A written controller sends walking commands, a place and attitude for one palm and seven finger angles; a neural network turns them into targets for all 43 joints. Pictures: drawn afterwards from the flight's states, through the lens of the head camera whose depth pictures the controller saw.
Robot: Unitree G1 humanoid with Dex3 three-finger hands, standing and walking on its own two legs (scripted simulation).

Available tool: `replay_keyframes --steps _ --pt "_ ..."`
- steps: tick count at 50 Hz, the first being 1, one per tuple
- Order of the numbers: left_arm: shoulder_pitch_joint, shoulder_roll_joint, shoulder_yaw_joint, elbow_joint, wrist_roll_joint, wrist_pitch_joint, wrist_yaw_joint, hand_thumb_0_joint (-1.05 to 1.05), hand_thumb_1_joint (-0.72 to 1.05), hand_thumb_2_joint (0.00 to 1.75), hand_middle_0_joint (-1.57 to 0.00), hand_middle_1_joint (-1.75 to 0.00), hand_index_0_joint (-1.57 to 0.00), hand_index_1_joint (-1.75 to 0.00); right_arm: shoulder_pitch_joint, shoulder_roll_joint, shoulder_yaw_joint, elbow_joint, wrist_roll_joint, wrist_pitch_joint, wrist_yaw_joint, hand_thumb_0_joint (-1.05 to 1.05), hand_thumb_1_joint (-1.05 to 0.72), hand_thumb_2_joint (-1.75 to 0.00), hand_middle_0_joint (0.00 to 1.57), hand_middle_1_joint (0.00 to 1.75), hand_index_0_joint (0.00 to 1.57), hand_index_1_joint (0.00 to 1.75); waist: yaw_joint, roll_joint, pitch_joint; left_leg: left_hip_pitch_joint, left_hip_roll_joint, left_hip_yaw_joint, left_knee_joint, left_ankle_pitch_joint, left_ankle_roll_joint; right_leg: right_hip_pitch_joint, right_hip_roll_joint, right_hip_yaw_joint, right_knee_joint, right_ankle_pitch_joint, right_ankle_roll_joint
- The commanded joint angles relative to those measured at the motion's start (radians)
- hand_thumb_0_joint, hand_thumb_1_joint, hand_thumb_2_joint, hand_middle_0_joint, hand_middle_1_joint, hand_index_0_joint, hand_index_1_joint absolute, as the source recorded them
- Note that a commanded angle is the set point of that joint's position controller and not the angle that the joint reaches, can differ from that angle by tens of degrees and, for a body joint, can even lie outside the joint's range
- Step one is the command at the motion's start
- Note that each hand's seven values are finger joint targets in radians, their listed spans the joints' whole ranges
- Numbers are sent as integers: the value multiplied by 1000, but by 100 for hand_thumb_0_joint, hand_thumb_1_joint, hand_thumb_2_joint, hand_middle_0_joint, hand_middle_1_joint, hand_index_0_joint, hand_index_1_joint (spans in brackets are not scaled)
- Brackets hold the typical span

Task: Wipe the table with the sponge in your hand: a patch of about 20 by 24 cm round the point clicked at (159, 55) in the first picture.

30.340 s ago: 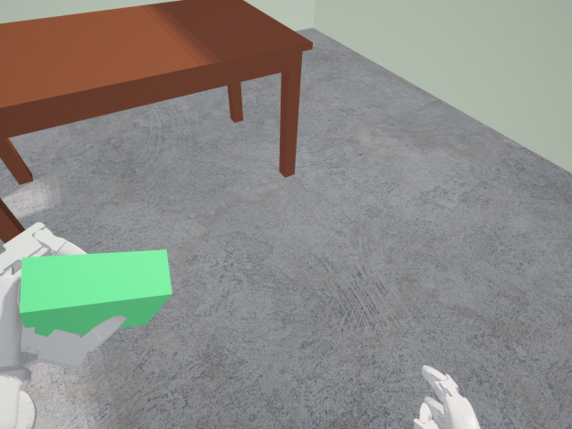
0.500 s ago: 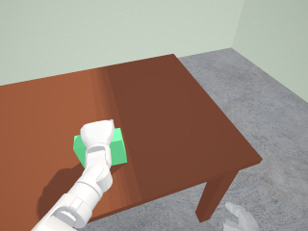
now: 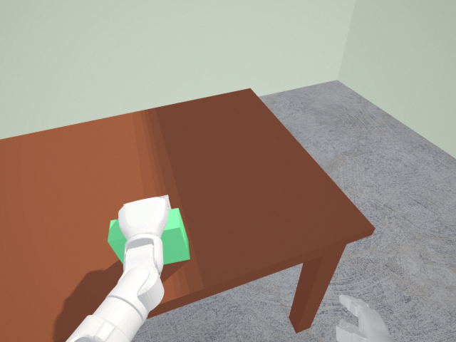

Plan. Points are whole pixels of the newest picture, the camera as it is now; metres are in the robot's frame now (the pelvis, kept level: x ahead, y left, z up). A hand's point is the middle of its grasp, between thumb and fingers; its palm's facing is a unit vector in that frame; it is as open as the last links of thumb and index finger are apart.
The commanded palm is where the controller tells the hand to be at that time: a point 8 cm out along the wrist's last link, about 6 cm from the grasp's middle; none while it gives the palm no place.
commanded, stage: wipe back along the third lane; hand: left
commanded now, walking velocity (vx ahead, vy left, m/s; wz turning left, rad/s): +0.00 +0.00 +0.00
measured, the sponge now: (154, 246) +0.31 +0.19 -0.02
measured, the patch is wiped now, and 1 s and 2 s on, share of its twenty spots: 0.95 0.95 0.95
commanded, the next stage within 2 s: slide back across to the middle lane in 1.02 s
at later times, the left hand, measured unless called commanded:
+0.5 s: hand (153, 238) +0.30 +0.18 +0.02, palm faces -0.01 -0.07 -1.00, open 9.4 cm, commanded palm +0.26 +0.17 +0.05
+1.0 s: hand (153, 239) +0.30 +0.18 +0.02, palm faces +0.00 -0.06 -1.00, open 9.4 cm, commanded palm +0.26 +0.17 +0.05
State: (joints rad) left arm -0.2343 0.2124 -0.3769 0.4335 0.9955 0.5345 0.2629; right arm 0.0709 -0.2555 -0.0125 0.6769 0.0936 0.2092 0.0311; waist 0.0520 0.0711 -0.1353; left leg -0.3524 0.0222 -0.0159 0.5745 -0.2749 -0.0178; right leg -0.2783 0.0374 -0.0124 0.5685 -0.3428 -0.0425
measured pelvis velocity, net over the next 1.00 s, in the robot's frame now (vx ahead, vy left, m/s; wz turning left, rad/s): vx -0.01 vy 0.00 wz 0.00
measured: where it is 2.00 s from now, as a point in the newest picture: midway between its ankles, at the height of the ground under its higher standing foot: outside the picture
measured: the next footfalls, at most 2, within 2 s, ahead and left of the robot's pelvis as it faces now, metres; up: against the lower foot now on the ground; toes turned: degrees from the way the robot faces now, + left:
none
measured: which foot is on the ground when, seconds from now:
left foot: down 0.00-1.00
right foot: down 0.00-1.00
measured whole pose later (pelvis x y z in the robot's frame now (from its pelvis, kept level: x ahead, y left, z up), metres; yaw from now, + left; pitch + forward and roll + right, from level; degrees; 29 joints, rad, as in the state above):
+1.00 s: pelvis -0.01 +0.00 +0.00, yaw +0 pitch +3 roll +0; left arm -0.23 0.19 -0.38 0.42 1.00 0.55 0.26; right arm 0.06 -0.24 0.00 0.68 0.09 0.20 0.03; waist 0.06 0.06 -0.14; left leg -0.38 0.02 -0.02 0.61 -0.28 -0.02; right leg -0.31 0.04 -0.02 0.62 -0.35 -0.04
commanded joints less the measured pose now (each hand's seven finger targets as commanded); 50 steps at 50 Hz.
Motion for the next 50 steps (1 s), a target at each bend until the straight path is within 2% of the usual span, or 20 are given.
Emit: replay_keyframes --steps 1,3,5,8,10,13,17,18,21,23,24,28,30,35,38,40,43,45,48,50 --pt "-80 -38 0 -86 -69 -3 -36 0 10 130 -120 -160 -120 -160 -221 -90 -24 -179 4 -51 6 0 -90 -90 20 30 20 30 12 -179 -85 87 -48 29 -42 170 58 5 -1 13 -100 319 -20" --pt "-60 12 53 -90 -63 0 -30 0 10 130 -120 -160 -120 -160 -231 -97 -26 -173 2 -49 4 0 -90 -90 20 30 20 30 30 -174 -92 87 -47 21 -48 171 54 11 1 24 -103 311 -25" --pt "-70 -67 -33 -110 -65 2 -34 0 10 130 -120 -160 -120 -160 -236 -84 -22 -184 7 -50 10 0 -90 -90 20 30 20 30 12 -177 -74 93 -47 24 -45 170 58 -3 0 7 -98 303 -22" --pt "-80 10 43 -103 -52 7 -31 0 10 130 -120 -160 -120 -160 -234 -96 -23 -171 1 -49 7 0 -90 -90 20 30 20 30 25 -168 -94 89 -48 23 -42 176 55 8 2 26 -92 330 -27" --pt "-105 -38 -7 -103 -57 10 -33 0 10 130 -120 -160 -120 -160 -237 -88 -18 -174 4 -50 4 0 -90 -90 20 30 20 30 9 -179 -74 88 -49 28 -40 166 58 -5 -2 14 -96 320 -19" --pt "-79 14 51 -94 -43 10 -34 0 10 130 -120 -160 -120 -160 -236 -94 -21 -168 -2 -51 1 0 -90 -90 20 30 20 30 28 -169 -101 85 -51 22 -36 181 55 8 1 30 -88 345 -26" --pt "-89 -22 11 -91 -34 6 -37 0 10 130 -120 -160 -120 -160 -227 -88 -19 -169 -2 -51 -1 0 -90 -90 20 30 20 30 13 -170 -98 85 -53 29 -24 194 57 4 -3 25 -78 376 -23" --pt "-72 21 56 -96 -29 4 -37 0 10 130 -120 -160 -120 -160 -229 -93 -22 -169 -4 -50 -1 0 -90 -90 20 30 20 30 25 -168 -107 80 -52 20 -27 196 54 8 2 36 -78 374 -28" --pt "-91 -49 -23 -96 -22 3 -40 0 10 130 -120 -160 -120 -160 -222 -86 -21 -175 -1 -50 4 0 -90 -90 20 30 20 30 7 -157 -89 83 -50 23 -20 194 56 -18 1 17 -68 356 -27" --pt "-71 6 40 -94 -21 2 -36 0 10 130 -120 -160 -120 -160 -225 -93 -24 -172 -5 -53 3 0 -90 -90 20 30 20 30 25 -171 -113 78 -50 15 -19 207 54 -2 4 27 -63 381 -32" --pt "-63 -40 -8 -105 -25 3 -36 0 10 130 -120 -160 -120 -160 -223 -86 -21 -180 -3 -53 5 0 -90 -90 20 30 20 30 17 -164 -117 81 -51 23 -15 206 56 2 0 14 -53 382 -27" --pt "-89 -21 11 -100 -24 10 -34 0 10 130 -120 -160 -120 -160 -227 -92 -24 -172 -2 -50 6 0 -90 -90 20 30 20 30 17 -169 -105 72 -47 16 -16 196 55 -16 3 22 -59 368 -30" --pt "-103 -73 -48 -100 -25 13 -38 0 10 130 -120 -160 -120 -160 -225 -85 -23 -177 2 -51 8 0 -90 -90 20 30 20 30 6 -171 -94 77 -46 19 -16 185 57 -31 1 3 -58 338 -26" --pt "-147 -63 -36 -75 -31 13 -38 0 10 130 -120 -160 -120 -160 -218 -87 -22 -170 3 -54 3 0 -90 -90 20 30 20 30 5 -160 -100 68 -48 19 -14 156 58 -43 3 4 -58 296 -27" --pt "-117 -3 33 -55 -29 7 -35 0 10 130 -120 -160 -120 -160 -214 -94 -24 -166 -2 -55 -2 0 -90 -90 20 30 20 30 23 -169 -112 57 -49 14 -16 158 56 -29 4 16 -60 306 -30" --pt "-120 -57 -22 -67 -32 -3 -36 0 10 130 -120 -160 -120 -160 -212 -87 -25 -172 0 -55 1 0 -90 -90 20 30 20 30 7 -184 -104 60 -48 21 -7 159 58 -35 1 7 -60 312 -24" --pt "-101 13 49 -59 -32 0 -30 0 10 130 -120 -160 -120 -160 -215 -96 -25 -168 -3 -54 -3 0 -90 -90 20 30 20 30 21 -183 -108 50 -48 17 -14 149 55 -24 2 28 -68 307 -26" --pt "-114 -38 -4 -74 -38 3 -31 0 10 130 -120 -160 -120 -160 -212 -86 -21 -175 1 -54 -2 0 -90 -90 20 30 20 30 8 -166 -92 56 -50 23 -12 152 58 -29 0 13 -66 311 -22" --pt "-108 11 46 -69 -35 10 -29 0 10 130 -120 -160 -120 -160 -215 -94 -23 -173 0 -53 -2 0 -90 -90 20 30 20 30 21 -162 -95 51 -49 17 -18 145 55 -29 4 23 -70 292 -27" --pt "-127 -19 7 -65 -34 13 -31 0 10 130 -120 -160 -120 -160 -218 -89 -19 -173 2 -52 -4 0 -90 -90 20 30 20 30 9 -153 -83 54 -49 23 -16 139 56 -39 0 16 -71 283 -23"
